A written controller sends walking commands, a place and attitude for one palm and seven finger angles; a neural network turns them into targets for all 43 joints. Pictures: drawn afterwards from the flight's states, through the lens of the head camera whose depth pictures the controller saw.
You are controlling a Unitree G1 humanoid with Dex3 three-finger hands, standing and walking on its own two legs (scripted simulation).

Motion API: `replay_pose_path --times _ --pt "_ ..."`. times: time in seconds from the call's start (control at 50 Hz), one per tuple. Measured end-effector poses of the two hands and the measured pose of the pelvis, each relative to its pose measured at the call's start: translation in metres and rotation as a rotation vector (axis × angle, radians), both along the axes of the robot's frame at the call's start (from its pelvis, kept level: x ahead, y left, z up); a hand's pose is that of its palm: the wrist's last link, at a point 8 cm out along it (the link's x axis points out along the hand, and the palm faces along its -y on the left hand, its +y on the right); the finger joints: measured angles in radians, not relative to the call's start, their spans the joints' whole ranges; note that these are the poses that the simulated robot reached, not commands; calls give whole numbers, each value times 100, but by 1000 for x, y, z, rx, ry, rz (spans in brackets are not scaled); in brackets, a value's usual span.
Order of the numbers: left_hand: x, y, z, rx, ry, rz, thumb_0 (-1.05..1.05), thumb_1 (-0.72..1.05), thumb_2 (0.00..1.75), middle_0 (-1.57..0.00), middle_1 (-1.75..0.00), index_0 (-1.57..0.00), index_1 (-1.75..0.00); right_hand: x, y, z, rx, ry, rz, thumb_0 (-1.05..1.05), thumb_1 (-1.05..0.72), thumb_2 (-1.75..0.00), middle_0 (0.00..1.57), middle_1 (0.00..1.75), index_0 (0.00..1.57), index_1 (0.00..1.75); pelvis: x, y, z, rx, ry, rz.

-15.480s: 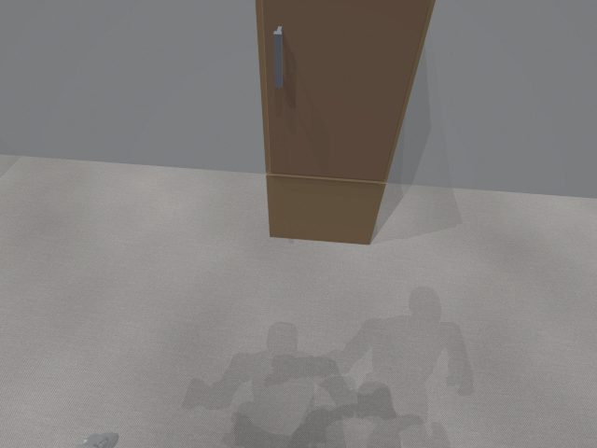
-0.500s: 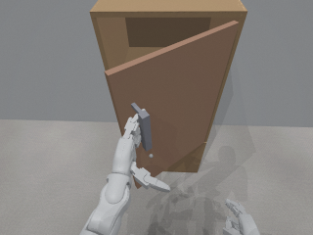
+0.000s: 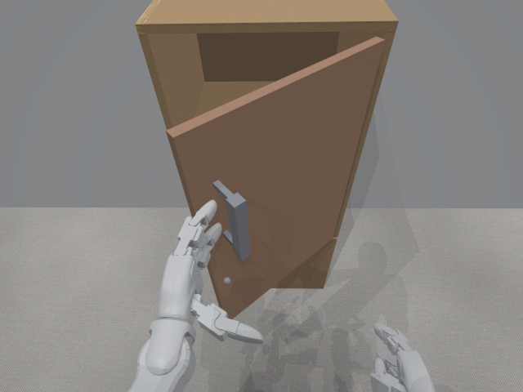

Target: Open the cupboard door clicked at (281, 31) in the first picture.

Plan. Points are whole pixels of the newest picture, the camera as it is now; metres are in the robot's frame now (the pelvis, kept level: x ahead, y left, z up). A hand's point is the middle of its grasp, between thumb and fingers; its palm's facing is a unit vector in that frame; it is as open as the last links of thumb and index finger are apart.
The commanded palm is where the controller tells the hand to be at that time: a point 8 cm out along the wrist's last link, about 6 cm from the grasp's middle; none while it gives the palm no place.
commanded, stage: slide the hand sideways off the handle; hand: left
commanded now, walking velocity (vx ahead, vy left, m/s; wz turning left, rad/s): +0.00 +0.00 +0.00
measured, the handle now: (231, 221) +0.35 +0.07 +0.08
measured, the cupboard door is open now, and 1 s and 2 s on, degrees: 41 41 41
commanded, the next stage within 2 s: draw the hand back to the body in 0.52 s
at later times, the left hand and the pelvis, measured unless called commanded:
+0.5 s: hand (188, 316) +0.20 +0.11 +0.08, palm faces +0.02 -1.00 -0.04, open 16.3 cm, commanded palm +0.17 +0.17 +0.08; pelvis +0.01 -0.01 -0.01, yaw +1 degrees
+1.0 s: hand (142, 310) +0.20 +0.16 +0.11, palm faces +0.03 -1.00 -0.07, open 16.3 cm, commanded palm +0.16 +0.21 +0.12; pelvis +0.01 +0.00 -0.01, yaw +1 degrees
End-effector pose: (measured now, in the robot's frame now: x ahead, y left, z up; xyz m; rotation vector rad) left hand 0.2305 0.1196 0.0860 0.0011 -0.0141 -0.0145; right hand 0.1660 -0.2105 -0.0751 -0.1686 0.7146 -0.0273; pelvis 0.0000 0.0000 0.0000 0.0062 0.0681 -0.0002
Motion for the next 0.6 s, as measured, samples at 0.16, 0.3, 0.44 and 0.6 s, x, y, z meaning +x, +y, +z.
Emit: replay_pose_path --times 0.16,0.3,0.44,0.6 --pt "-19 16 1 10 -2 25 -2 -51 30 -16 -31 -16 -30 16 -7 1 -12 -45 19 1 -90 -90 20 30 21 30 6 -5 -4 0 16 14" --pt "-30 28 -1 24 9 29 -2 -50 30 -15 -31 -15 -30 21 -11 -2 -10 -64 18 1 -90 -90 20 30 21 30 11 -10 -7 2 32 18" --pt "-45 38 0 34 9 32 -2 -50 30 -15 -30 -15 -30 20 -15 -6 -10 -78 12 1 -90 -90 20 30 21 30 12 -12 -11 1 41 24" --pt "-55 49 -1 35 5 32 -2 -51 30 -15 -30 -15 -30 15 -19 -9 -22 -93 -1 1 -90 -90 20 30 21 30 8 -11 -15 -4 47 27"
